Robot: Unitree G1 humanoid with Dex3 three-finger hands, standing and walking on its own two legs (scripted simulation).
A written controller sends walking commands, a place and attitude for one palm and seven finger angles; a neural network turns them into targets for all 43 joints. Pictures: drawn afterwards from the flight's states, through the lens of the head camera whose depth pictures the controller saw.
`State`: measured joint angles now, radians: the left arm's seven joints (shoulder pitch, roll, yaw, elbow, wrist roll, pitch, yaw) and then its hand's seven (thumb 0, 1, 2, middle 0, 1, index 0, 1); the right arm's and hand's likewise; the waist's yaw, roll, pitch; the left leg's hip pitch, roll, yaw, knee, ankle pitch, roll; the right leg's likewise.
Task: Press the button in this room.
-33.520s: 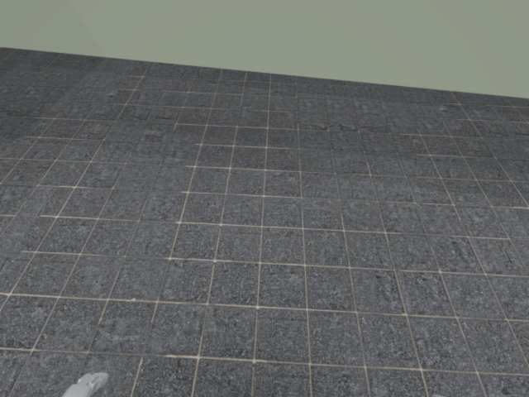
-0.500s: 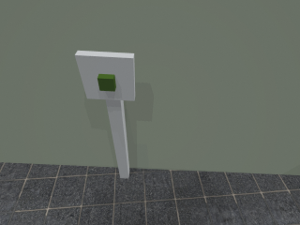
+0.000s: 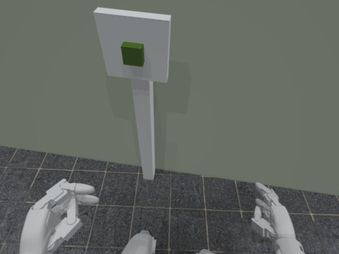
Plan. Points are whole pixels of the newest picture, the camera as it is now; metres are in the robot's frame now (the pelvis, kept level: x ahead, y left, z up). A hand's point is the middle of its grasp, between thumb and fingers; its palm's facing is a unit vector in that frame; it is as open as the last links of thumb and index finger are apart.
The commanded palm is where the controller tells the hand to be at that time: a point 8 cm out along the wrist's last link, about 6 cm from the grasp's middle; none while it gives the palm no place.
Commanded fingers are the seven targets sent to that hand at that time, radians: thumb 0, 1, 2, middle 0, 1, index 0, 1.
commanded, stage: raise the hand and make a fist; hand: left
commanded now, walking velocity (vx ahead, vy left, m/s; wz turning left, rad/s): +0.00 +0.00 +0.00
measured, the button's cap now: (133, 53) +0.56 +0.17 +0.17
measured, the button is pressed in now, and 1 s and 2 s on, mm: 0 0 0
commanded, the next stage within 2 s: aim a knuckle at the button in 1.42 s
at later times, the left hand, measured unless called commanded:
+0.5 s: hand (97, 175) +0.24 +0.18 +0.10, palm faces -0.07 -1.00 -0.05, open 3.1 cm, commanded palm +0.21 +0.25 +0.12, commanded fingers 0.00 0.90 0.90 -1.30 -1.50 -1.30 -1.50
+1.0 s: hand (74, 139) +0.27 +0.21 +0.17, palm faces +0.03 -1.00 -0.08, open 3.1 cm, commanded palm +0.24 +0.26 +0.17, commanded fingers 0.00 0.90 0.90 -1.30 -1.50 -1.30 -1.50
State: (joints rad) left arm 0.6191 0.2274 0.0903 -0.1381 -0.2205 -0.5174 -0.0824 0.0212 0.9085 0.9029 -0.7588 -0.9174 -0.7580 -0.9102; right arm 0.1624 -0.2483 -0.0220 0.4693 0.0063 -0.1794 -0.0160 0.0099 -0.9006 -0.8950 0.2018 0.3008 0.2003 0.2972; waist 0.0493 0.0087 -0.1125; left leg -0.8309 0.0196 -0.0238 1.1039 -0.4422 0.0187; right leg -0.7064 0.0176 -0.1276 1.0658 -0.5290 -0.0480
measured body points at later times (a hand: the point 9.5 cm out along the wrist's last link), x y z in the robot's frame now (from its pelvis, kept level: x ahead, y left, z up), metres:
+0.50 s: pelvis +0.04 +0.01 +0.03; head +0.09 +0.00 +0.47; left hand +0.24 +0.23 +0.10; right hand +0.20 -0.25 -0.06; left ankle +0.06 +0.11 -0.66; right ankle +0.01 -0.09 -0.66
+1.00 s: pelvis +0.04 +0.01 +0.05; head +0.05 +0.00 +0.50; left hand +0.26 +0.27 +0.18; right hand +0.22 -0.22 -0.02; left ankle +0.06 +0.11 -0.66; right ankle +0.01 -0.09 -0.66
